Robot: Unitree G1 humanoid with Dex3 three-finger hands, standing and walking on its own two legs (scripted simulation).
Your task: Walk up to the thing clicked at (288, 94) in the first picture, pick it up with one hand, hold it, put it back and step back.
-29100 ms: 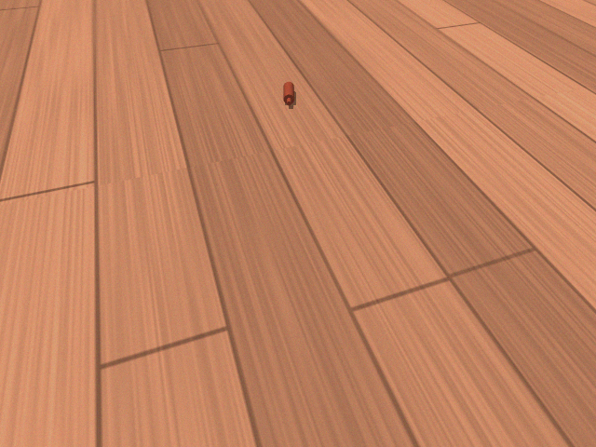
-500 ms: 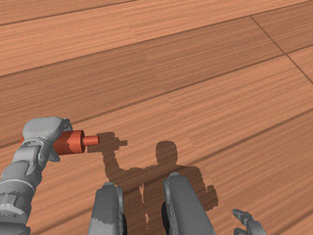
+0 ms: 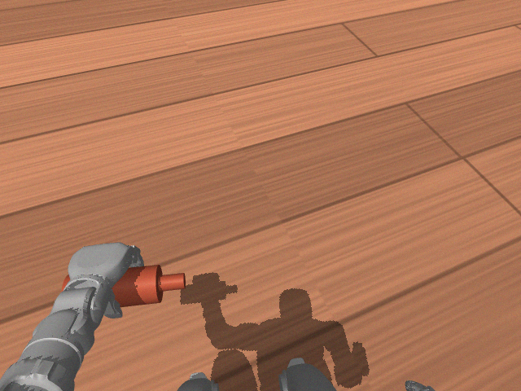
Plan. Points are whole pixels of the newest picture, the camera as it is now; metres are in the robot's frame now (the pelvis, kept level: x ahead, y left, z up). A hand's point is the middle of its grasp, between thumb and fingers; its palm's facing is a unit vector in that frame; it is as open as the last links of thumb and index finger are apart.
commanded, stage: lift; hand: left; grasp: from above
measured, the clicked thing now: (128, 286) +0.35 +0.20 -0.11
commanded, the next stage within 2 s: hold in 0.26 s
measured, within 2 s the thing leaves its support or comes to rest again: neither
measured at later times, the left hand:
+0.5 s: hand (96, 273) +0.33 +0.22 -0.02, palm faces -0.47 -0.03 -0.88, open 9.3 cm
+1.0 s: hand (89, 269) +0.33 +0.22 +0.02, palm faces -0.47 -0.02 -0.88, open 9.3 cm
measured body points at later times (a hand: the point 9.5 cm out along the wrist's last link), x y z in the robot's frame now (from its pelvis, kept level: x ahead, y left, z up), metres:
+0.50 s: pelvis +0.02 +0.00 +0.05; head +0.07 -0.01 +0.50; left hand +0.35 +0.22 +0.03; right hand +0.13 -0.27 -0.07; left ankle +0.03 +0.11 -0.66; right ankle +0.06 -0.13 -0.66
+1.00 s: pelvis +0.03 +0.00 +0.06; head +0.05 -0.01 +0.51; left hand +0.35 +0.22 +0.07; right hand +0.15 -0.26 -0.05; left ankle +0.03 +0.11 -0.66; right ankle +0.06 -0.13 -0.66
